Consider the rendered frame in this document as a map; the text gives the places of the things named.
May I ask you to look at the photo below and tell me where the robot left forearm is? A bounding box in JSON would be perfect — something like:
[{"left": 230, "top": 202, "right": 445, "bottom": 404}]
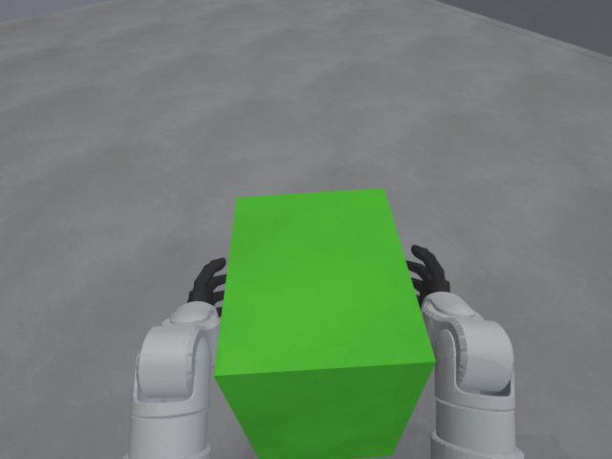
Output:
[{"left": 121, "top": 301, "right": 220, "bottom": 459}]

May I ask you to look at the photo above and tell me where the robot left hand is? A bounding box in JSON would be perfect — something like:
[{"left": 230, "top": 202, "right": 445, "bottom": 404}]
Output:
[{"left": 187, "top": 258, "right": 227, "bottom": 317}]

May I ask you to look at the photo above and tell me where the robot right hand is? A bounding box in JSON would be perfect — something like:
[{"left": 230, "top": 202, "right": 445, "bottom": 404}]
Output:
[{"left": 406, "top": 245, "right": 450, "bottom": 309}]

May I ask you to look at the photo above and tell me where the carton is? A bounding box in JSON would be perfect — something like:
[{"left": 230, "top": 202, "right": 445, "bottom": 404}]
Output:
[{"left": 213, "top": 188, "right": 436, "bottom": 459}]

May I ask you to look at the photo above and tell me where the robot right forearm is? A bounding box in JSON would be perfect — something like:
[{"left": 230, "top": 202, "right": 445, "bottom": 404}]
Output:
[{"left": 421, "top": 292, "right": 524, "bottom": 459}]

